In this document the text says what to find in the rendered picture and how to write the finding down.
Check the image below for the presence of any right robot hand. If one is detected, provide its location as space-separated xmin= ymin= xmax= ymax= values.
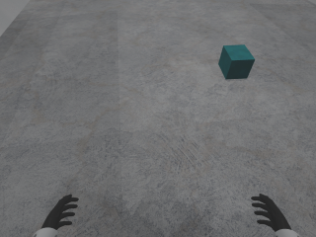
xmin=251 ymin=194 xmax=292 ymax=232

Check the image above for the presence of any left robot forearm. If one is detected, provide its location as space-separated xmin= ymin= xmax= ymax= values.
xmin=33 ymin=227 xmax=58 ymax=237

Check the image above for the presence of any left robot hand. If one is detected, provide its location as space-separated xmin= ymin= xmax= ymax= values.
xmin=41 ymin=194 xmax=79 ymax=230

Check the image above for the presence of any carton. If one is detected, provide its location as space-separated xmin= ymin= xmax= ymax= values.
xmin=218 ymin=44 xmax=255 ymax=80

